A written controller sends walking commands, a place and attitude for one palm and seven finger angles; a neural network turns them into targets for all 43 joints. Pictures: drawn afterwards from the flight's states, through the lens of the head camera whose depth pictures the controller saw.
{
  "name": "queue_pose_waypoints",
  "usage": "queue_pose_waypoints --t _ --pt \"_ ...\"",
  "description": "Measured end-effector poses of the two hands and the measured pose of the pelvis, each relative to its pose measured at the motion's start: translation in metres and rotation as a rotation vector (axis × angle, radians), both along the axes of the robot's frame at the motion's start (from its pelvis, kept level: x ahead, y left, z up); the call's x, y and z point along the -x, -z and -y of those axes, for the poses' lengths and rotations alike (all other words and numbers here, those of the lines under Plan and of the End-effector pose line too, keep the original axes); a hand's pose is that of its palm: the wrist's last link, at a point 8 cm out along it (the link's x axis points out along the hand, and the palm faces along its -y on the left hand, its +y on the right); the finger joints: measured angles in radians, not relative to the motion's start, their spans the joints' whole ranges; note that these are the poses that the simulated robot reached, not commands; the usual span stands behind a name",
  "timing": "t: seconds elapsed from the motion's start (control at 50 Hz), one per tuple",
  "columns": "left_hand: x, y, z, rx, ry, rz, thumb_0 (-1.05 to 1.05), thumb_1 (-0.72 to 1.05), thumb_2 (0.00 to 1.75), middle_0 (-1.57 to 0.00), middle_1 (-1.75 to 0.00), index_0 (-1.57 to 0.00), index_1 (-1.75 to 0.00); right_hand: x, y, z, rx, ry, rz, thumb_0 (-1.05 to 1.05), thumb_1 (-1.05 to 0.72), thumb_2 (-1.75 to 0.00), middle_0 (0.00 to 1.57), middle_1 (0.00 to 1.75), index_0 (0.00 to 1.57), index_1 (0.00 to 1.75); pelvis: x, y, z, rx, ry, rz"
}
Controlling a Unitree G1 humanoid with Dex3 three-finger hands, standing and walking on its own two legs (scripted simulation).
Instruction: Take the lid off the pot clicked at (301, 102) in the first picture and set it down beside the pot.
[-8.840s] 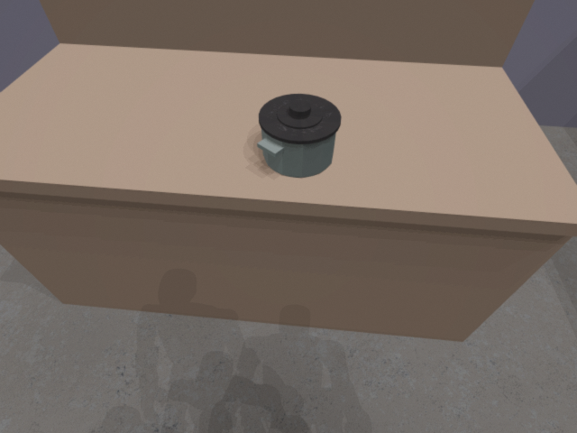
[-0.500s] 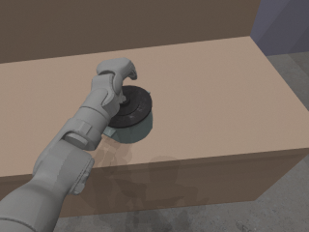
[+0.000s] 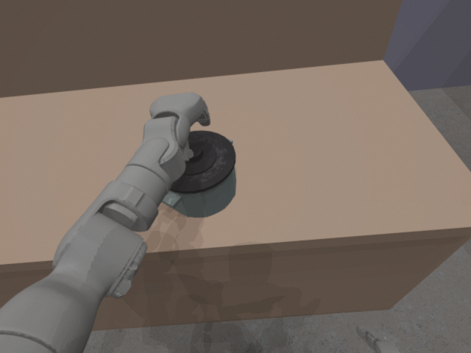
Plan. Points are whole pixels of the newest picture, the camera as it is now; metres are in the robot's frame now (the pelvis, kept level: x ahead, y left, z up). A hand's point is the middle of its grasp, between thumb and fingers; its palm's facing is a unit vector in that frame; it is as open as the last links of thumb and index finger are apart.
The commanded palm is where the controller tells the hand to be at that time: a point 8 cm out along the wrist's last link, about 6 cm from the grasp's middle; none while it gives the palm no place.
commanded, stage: move the open hand above the knob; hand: left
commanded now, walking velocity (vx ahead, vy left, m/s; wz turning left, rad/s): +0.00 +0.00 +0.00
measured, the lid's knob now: (192, 152) +0.50 +0.09 +0.06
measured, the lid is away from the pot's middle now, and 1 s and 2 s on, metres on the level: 0.00 0.00 0.00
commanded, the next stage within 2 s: lower the open fingers around the knob in 0.10 s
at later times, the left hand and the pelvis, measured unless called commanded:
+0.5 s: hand (191, 145) +0.46 +0.08 +0.11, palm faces -0.29 -0.05 -0.95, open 10.2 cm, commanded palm +0.45 +0.09 +0.17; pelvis +0.01 +0.00 +0.00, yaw +0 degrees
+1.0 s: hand (190, 158) +0.46 +0.08 +0.09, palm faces -0.32 -0.05 -0.94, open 10.2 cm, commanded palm +0.45 +0.08 +0.14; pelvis +0.00 +0.00 +0.00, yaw +0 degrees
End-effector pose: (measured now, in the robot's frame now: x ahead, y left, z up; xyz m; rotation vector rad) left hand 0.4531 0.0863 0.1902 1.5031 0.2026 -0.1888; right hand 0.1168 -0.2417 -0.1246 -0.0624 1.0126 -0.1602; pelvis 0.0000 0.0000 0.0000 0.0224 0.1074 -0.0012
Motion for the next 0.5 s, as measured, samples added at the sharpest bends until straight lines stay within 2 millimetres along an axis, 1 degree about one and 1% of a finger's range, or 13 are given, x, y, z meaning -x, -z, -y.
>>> queue_pose_waypoints --t 0.12,0.24,0.32,0.4,0.5 --pt "-0.001 0.002 -0.002 0.002 0.005 -0.019 0.00 -0.31 1.44 -0.83 -0.09 -0.83 -0.08 0.003 0.000 0.000 0.007 0.000 -0.007 0.01 -0.90 -0.90 0.20 0.30 0.20 0.30 0.000 0.000 0.000 0.001 -0.003 -0.001" --pt "-0.005 0.002 -0.002 -0.002 0.023 -0.011 0.00 -0.31 1.44 -0.83 -0.09 -0.83 -0.08 0.013 0.002 0.003 0.017 0.014 -0.031 0.01 -0.90 -0.90 0.20 0.30 0.20 0.30 -0.001 0.000 -0.001 0.002 -0.002 -0.007" --pt "-0.007 0.006 -0.005 0.000 -0.007 -0.032 0.00 -0.31 1.44 -0.83 -0.09 -0.83 -0.08 0.020 0.005 0.003 0.013 0.019 -0.062 0.01 -0.90 -0.90 0.20 0.30 0.20 0.30 -0.003 0.000 -0.002 0.002 0.001 -0.011" --pt "-0.005 0.012 0.000 0.007 0.020 -0.051 0.00 -0.31 1.44 -0.83 -0.09 -0.83 -0.08 0.023 0.006 0.003 0.013 0.022 -0.075 0.01 -0.90 -0.90 0.20 0.30 0.20 0.30 -0.004 0.000 -0.003 0.004 -0.001 -0.012" --pt "-0.003 0.018 0.007 0.009 0.049 -0.043 0.00 -0.31 1.44 -0.83 -0.09 -0.83 -0.08 0.022 0.006 0.002 0.008 0.022 -0.076 0.01 -0.90 -0.90 0.20 0.30 0.19 0.30 -0.005 0.000 -0.004 0.004 0.002 -0.014"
